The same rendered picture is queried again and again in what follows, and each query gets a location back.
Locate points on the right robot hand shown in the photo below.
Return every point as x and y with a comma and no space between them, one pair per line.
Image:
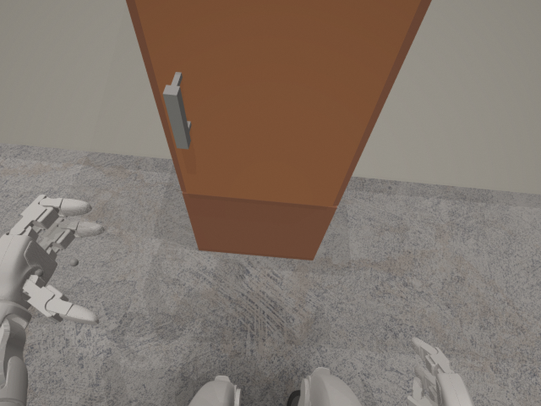
446,389

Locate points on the left robot forearm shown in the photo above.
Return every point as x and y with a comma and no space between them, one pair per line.
14,318

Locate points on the handle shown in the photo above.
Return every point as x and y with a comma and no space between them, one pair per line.
176,113

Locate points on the right robot thigh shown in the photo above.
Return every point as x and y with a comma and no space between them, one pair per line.
326,390

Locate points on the left robot hand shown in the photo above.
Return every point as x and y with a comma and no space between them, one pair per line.
21,256

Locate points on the robot thigh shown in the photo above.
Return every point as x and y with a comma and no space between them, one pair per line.
217,393
326,390

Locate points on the left robot thigh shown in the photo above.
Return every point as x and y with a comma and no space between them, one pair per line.
217,393

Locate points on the cupboard door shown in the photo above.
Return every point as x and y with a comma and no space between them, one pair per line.
278,92

